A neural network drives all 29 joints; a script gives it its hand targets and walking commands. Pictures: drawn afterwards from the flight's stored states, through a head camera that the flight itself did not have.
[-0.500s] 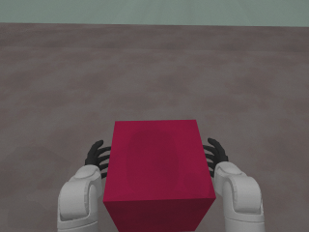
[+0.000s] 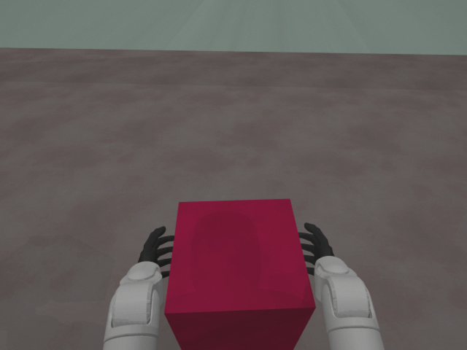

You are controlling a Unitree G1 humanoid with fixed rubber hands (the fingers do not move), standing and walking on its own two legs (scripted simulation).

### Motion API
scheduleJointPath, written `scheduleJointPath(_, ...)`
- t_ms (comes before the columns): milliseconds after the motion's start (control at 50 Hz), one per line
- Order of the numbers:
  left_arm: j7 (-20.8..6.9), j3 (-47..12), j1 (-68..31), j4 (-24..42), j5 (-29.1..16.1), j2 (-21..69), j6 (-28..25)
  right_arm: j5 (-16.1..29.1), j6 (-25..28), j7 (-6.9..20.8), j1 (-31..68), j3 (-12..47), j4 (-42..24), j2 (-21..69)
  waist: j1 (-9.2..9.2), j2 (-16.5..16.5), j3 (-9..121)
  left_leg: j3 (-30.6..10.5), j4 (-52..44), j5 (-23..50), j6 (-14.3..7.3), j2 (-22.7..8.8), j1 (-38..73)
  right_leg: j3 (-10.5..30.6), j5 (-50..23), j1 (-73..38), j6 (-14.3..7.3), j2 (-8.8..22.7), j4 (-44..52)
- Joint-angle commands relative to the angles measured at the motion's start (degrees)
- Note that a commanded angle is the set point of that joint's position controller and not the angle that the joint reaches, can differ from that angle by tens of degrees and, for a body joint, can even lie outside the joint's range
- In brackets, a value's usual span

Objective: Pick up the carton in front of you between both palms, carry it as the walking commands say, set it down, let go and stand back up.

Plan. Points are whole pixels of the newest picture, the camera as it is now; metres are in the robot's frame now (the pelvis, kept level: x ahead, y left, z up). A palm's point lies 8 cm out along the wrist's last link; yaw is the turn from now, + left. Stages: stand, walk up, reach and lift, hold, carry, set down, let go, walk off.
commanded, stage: carry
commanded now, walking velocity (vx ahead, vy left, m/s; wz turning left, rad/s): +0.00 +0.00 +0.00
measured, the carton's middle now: (236, 281) +0.29 +0.00 -0.04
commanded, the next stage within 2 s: none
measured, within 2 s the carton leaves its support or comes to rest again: neither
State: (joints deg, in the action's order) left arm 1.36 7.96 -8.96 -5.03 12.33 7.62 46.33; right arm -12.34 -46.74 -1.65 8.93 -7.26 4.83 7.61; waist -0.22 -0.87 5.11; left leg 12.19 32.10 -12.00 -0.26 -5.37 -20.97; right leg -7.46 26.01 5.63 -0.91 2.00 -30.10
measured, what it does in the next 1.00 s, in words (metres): stands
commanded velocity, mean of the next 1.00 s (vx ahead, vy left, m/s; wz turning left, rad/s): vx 0.07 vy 0.00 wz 0.00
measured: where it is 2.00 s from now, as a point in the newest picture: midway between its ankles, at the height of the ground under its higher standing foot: outside the picture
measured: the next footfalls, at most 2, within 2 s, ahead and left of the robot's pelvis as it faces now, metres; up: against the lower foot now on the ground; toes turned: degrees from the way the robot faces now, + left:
right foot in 1.56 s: +0.34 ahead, -0.12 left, +0.00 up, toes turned -5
left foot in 1.88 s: +0.41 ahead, +0.10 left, +0.00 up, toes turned -11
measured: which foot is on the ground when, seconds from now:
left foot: down 0.00-1.00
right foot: down 0.00-1.00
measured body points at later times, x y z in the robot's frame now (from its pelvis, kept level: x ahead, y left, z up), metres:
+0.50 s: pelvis -0.03 +0.00 +0.00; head -0.05 +0.00 +0.45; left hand +0.27 +0.15 +0.03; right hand +0.26 -0.15 +0.03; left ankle +0.05 +0.12 -0.73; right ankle -0.11 -0.09 -0.73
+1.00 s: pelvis -0.03 +0.00 +0.01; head -0.06 +0.00 +0.46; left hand +0.26 +0.15 +0.04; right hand +0.26 -0.15 +0.04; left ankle +0.05 +0.12 -0.72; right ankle -0.11 -0.09 -0.73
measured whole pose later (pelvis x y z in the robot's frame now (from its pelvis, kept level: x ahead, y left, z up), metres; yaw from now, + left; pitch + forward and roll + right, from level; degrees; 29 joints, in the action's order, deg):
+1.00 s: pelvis -0.03 +0.00 +0.01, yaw +0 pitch +1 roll +0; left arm 1.3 8.7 -11.0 -9.4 13.6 7.9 43.0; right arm -13.1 -42.7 -0.9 10.3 -9.5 9.2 7.8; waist 0.2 -1.2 5.1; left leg 11.7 30.9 -14.4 0.6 -6.0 -21.6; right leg -7.8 22.4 6.2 -2.2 0.9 -27.6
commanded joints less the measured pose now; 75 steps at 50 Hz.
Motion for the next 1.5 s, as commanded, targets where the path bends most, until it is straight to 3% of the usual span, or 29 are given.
scheduleJointPath(0, -11.4, -26.7, -27.3, -0.2, -11.2, 45.6, -6.3, 11.3, 6.9, 11.5, 28.0, 26.7, 0.1, 45.5, 0.41, 0.1, 11.8, -5.1, -1.6, 17.7, -1.4, -4.6, 12.1, 3.7, -26.6, 5.2, -0.2, 6.8, 4.9)
scheduleJointPath(120, -12.6, -26.6, -30.4, -4.9, -10.4, 50.9, -10.2, 10.3, 10.9, 12.8, 31.0, 26.0, 4.9, 50.6, 0.33, 0.4, 12.8, -5.6, -2.5, 16.7, -1.3, -4.8, 12.5, 4.3, -23.2, 6.0, -0.6, 6.4, 5.0)
scheduleJointPath(220, -12.8, -30.4, -28.9, -1.6, -12.8, 52.5, -8.1, 12.5, 8.7, 13.1, 29.2, 29.4, 1.8, 51.9, 0.30, 0.5, 13.8, -5.6, -2.6, 17.6, -1.3, -5.0, 12.8, 4.3, -23.0, 6.1, -0.7, 6.2, 4.4)
scheduleJointPath(300, -12.7, -30.1, -27.3, -0.7, -12.7, 51.1, -6.0, 12.5, 6.7, 12.9, 27.6, 29.0, 0.6, 50.4, 0.29, 0.5, 13.6, -5.8, -2.8, 17.4, -1.3, -5.2, 12.5, 4.5, -22.2, 6.6, -0.6, 6.1, 4.5)
scheduleJointPath(460, -12.6, -30.5, -28.9, 0.4, -13.2, 51.3, -6.0, 13.2, 6.7, 13.0, 29.4, 29.6, -0.4, 50.8, 0.24, 0.7, 12.5, -6.1, -3.9, 14.3, -1.0, -5.1, 11.7, 5.1, -18.8, 8.0, -1.0, 6.1, 5.5)
scheduleJointPath(860, -12.7, -29.9, -28.6, -0.5, -12.9, 51.2, -5.8, 12.8, 6.5, 13.1, 29.2, 28.8, 0.7, 50.8, 0.25, 0.7, 13.0, -5.9, -3.9, 14.8, -0.8, -5.2, 11.1, 5.6, -19.9, 8.5, -1.2, 6.0, 4.9)
scheduleJointPath(880, -12.7, -30.0, -28.5, -0.5, -13.0, 51.2, -5.8, 12.8, 6.5, 13.1, 29.2, 28.8, 0.6, 50.9, 0.35, 0.2, 13.1, -5.5, -5.1, 10.4, -0.5, -5.3, 11.3, 5.6, -15.8, 8.3, -1.2, 6.5, 6.8)
scheduleJointPath(920, -12.6, -30.5, -29.3, 0.4, -13.0, 51.3, -5.9, 13.1, 6.5, 13.0, 30.3, 29.3, -0.1, 51.4, 0.69, -2.3, 10.0, -2.9, -5.2, -5.9, 0.6, -3.0, 9.5, 8.4, 2.8, 8.4, -2.8, 7.8, 14.7)
scheduleJointPath(960, -12.6, -30.3, -31.4, 0.8, -13.0, 51.3, -5.9, 13.2, 6.7, 13.1, 31.9, 29.3, -0.5, 51.2, 1.09, -5.6, 2.9, 0.3, 0.2, -10.6, 1.9, 0.5, 1.6, 15.8, 15.9, 7.6, -6.2, 12.3, 23.0)
scheduleJointPath(980, -12.6, -30.1, -31.8, 0.8, -12.9, 51.3, -6.0, 13.3, 6.9, 13.1, 33.0, 29.5, -0.8, 51.0, 1.41, -6.2, 0.4, -0.2, 3.3, -8.8, 1.9, 0.5, -2.0, 18.1, 15.3, 6.2, -7.6, 14.6, 24.8)
scheduleJointPath(1020, -12.4, -30.3, -31.3, 0.6, -13.0, 51.2, -6.2, 13.5, 7.1, 13.2, 33.8, 29.8, -0.9, 50.6, 1.76, -6.0, -0.2, -2.2, 4.5, -8.4, 1.2, -0.6, -9.1, 18.2, 4.1, -1.9, -9.0, 16.2, 24.2)
scheduleJointPath(1060, -12.0, -31.1, -30.3, 0.8, -13.1, 51.1, -6.3, 13.7, 7.2, 13.2, 32.2, 29.7, -0.7, 49.9, 1.81, -5.7, 3.5, -1.6, 1.4, -9.3, 0.5, 0.5, -10.1, 14.2, -14.9, -10.7, -8.5, 15.1, 18.7)
scheduleJointPath(1100, -11.7, -31.3, -28.7, 0.7, -12.7, 50.6, -6.1, 13.3, 7.2, 13.0, 29.0, 29.0, 0.0, 49.4, 0.94, -4.8, 8.1, 1.2, -7.6, -4.7, -0.3, 3.4, 0.5, 8.0, -22.5, -10.3, -6.1, 12.0, 11.2)
scheduleJointPath(1120, -11.6, -31.0, -26.9, 0.2, -12.4, 50.2, -6.0, 13.1, 7.0, 12.9, 27.7, 28.3, 0.7, 49.2, 0.41, -2.7, 11.8, 0.1, -11.4, -1.2, -1.2, 3.0, 14.5, 3.2, -26.5, -3.2, -3.7, 9.4, 4.5)
scheduleJointPath(1140, -11.5, -30.5, -27.1, 0.4, -12.2, 49.7, -5.7, 12.5, 6.9, 12.8, 26.0, 27.2, 1.6, 49.0, -0.71, 3.8, 15.0, -11.3, -13.2, -3.0, -4.8, -3.8, 27.8, -0.8, -26.7, 9.2, 0.0, 6.0, -6.5)
scheduleJointPath(1160, -11.6, -30.8, -27.7, 0.8, -12.2, 49.8, -5.4, 11.4, 6.7, 12.7, 24.3, 26.3, 2.4, 49.0, -1.58, 15.2, 16.8, -28.2, -16.0, 4.4, -10.4, -14.5, 37.0, -2.8, -10.6, 23.7, 2.1, 1.1, -18.8)
scheduleJointPath(1180, -11.8, -31.7, -27.9, 1.8, -12.7, 49.9, -5.6, 11.1, 6.9, 12.6, 23.5, 26.7, 2.0, 49.1, -1.73, 16.5, 14.8, -34.9, -18.0, 14.4, -13.8, -18.9, 38.8, 1.4, 5.8, 32.3, 1.4, -0.7, -26.2)
scheduleJointPath(1200, -12.0, -32.4, -27.8, 2.5, -13.2, 50.3, -5.9, 11.8, 7.0, 12.5, 23.9, 27.7, 0.5, 49.3, -1.43, 10.2, 14.4, -32.6, -17.5, 17.0, -14.7, -20.1, 37.4, 4.9, 7.3, 34.2, 0.6, 1.5, -31.1)
scheduleJointPath(1220, -12.1, -32.9, -27.2, 2.9, -13.6, 50.8, -6.2, 12.8, 7.2, 12.5, 25.0, 29.2, -1.5, 49.9, -1.27, 5.2, 15.1, -29.5, -17.8, 13.4, -13.3, -19.3, 35.9, 6.3, 5.8, 34.1, -0.2, 3.4, -31.1)
scheduleJointPath(1240, -12.2, -33.3, -27.3, 3.7, -14.0, 51.7, -6.5, 13.9, 7.5, 12.5, 26.9, 31.0, -3.8, 50.6, -1.04, 2.8, 14.0, -25.6, -19.5, 8.9, -11.1, -17.9, 33.1, 6.2, 2.4, 33.5, -0.3, 4.8, -27.6)
scheduleJointPath(1280, -11.9, -34.5, -28.1, 6.7, -14.7, 52.0, -6.8, 15.7, 7.8, 12.4, 30.1, 34.1, -7.9, 50.7, -1.03, 5.1, 12.2, -18.1, -23.0, 4.6, -8.4, -14.6, 28.3, 3.2, -4.6, 30.0, 0.5, 4.3, -20.0)
scheduleJointPath(1340, -11.0, -35.0, -26.4, 7.6, -14.5, 49.9, -6.2, 15.9, 7.2, 12.1, 28.3, 34.2, -8.1, 48.8, -0.86, 7.9, 11.3, -12.5, -24.5, 4.1, -7.9, -12.2, 25.9, 0.6, -11.1, 27.4, 1.5, 3.6, -11.2)
scheduleJointPath(1420, -10.6, -32.3, -23.4, 5.4, -12.6, 46.8, -5.6, 13.3, 6.4, 11.8, 23.3, 30.7, -4.9, 45.8, -1.07, 10.3, 8.8, -7.3, -23.4, 7.6, -6.3, -10.4, 24.5, -2.6, -17.2, 24.2, 1.2, 2.2, -2.0)
scheduleJointPath(1480, -11.1, -31.3, -24.5, 4.3, -12.6, 46.8, -5.7, 12.1, 6.3, 11.6, 23.4, 29.4, -4.2, 45.9, -0.83, 10.1, 6.9, -4.7, -19.1, 8.6, -4.4, -9.6, 22.8, -4.7, -20.3, 18.8, 1.0, 1.5, 3.3)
